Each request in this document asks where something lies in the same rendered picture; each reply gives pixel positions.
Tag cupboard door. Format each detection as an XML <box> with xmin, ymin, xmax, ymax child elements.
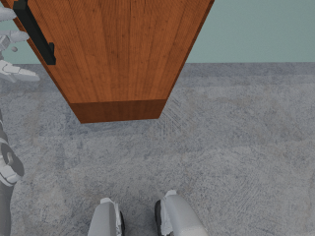
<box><xmin>6</xmin><ymin>0</ymin><xmax>211</xmax><ymax>103</ymax></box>

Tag robot right shin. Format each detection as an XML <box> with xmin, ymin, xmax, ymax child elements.
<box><xmin>160</xmin><ymin>190</ymin><xmax>176</xmax><ymax>235</ymax></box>

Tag robot left upper arm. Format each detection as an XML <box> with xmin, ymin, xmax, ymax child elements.
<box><xmin>0</xmin><ymin>142</ymin><xmax>25</xmax><ymax>236</ymax></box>

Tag robot left hand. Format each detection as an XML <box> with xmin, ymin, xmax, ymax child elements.
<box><xmin>0</xmin><ymin>7</ymin><xmax>40</xmax><ymax>83</ymax></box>

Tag handle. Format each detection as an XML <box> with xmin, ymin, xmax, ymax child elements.
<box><xmin>13</xmin><ymin>0</ymin><xmax>56</xmax><ymax>66</ymax></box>

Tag right robot thigh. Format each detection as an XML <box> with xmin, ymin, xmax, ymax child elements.
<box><xmin>160</xmin><ymin>194</ymin><xmax>210</xmax><ymax>236</ymax></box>

